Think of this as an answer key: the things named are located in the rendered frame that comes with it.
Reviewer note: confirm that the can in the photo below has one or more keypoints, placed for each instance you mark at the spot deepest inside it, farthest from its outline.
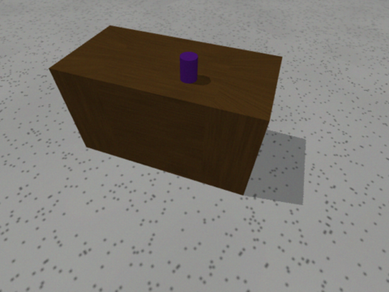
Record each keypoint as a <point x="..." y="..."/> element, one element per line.
<point x="188" y="67"/>

